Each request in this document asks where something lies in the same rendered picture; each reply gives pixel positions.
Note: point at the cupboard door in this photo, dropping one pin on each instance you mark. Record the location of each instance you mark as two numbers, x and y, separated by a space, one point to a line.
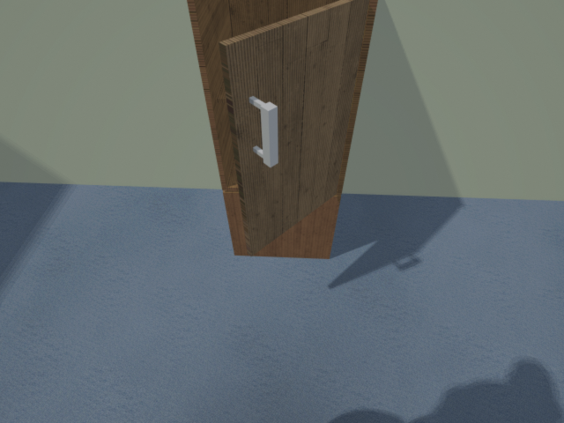
307 66

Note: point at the handle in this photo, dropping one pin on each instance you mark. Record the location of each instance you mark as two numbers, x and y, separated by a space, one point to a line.
269 121

